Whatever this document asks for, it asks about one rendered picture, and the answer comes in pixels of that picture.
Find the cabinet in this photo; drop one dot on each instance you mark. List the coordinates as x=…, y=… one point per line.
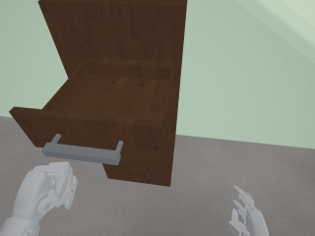
x=133, y=32

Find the handle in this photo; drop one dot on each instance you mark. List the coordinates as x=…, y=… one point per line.
x=88, y=154

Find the robot right hand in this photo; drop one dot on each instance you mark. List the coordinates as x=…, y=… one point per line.
x=253, y=222

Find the robot left hand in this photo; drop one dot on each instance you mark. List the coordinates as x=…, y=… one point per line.
x=54, y=181

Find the left robot forearm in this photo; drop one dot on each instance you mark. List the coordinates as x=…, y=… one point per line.
x=19, y=226

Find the drawer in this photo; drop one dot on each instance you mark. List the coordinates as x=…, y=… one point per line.
x=102, y=104

